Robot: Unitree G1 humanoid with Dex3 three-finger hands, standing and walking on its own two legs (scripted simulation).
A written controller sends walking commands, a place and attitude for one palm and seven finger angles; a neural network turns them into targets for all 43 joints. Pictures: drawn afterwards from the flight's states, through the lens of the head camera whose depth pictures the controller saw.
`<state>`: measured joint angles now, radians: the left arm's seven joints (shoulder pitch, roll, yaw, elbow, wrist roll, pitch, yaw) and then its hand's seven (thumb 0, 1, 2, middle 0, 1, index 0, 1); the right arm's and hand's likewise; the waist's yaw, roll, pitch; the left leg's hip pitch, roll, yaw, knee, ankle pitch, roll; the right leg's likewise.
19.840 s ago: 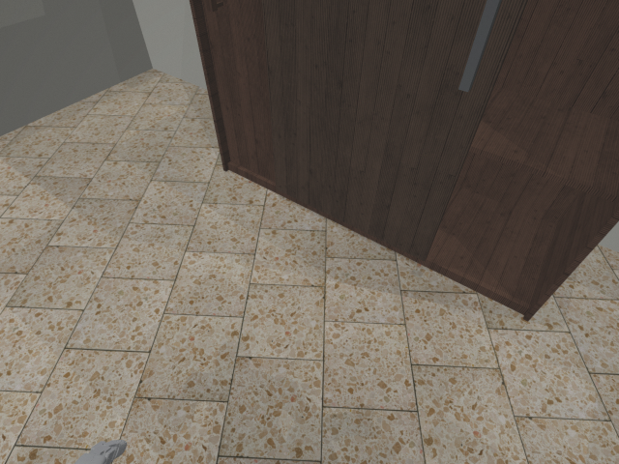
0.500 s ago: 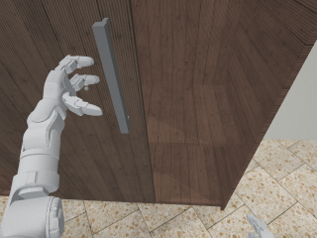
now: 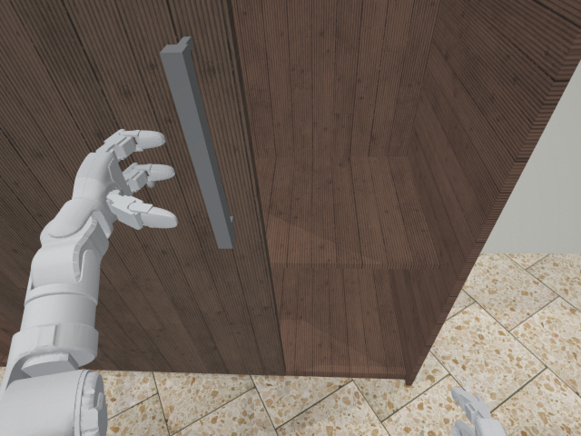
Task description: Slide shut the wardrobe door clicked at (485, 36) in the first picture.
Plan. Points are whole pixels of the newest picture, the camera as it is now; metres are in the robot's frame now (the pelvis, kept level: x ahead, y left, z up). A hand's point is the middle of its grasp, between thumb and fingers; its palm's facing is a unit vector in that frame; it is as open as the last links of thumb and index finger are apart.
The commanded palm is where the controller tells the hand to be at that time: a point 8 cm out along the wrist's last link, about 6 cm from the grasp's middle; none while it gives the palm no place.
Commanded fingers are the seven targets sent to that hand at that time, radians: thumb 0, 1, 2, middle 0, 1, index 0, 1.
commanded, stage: move the hooked fingers beside the handle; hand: left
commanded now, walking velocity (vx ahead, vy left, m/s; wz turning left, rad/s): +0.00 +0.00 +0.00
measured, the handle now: (209, 159) +0.45 +0.14 +0.18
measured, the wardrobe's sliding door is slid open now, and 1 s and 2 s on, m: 0.40 0.40 0.40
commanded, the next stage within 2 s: none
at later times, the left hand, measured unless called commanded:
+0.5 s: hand (162, 170) +0.38 +0.18 +0.21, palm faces +0.03 -1.00 -0.04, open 14.0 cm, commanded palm +0.37 +0.24 +0.20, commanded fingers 0.00 -0.50 0.30 -0.30 -1.20 -0.30 -1.20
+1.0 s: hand (149, 165) +0.40 +0.20 +0.21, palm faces +0.04 -1.00 -0.04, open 14.0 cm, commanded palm +0.36 +0.25 +0.19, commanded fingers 0.00 -0.50 0.30 -0.30 -1.20 -0.30 -1.20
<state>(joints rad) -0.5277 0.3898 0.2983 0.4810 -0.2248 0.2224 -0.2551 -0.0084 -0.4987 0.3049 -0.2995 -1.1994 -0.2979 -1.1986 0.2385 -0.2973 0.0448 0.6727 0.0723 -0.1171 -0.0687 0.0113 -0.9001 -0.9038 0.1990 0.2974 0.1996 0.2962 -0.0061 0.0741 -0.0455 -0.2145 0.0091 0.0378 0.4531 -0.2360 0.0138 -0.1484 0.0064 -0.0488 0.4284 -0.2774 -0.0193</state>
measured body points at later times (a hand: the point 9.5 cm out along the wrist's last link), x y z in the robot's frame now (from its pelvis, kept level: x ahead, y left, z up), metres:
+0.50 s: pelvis +0.00 +0.00 +0.00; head -0.02 -0.03 +0.45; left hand +0.37 +0.23 +0.22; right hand +0.14 -0.25 -0.10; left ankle +0.00 +0.11 -0.74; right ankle -0.03 -0.11 -0.74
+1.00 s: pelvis +0.00 -0.01 +0.00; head -0.02 -0.03 +0.45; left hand +0.39 +0.26 +0.22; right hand +0.15 -0.25 -0.10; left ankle +0.00 +0.11 -0.74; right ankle -0.03 -0.11 -0.74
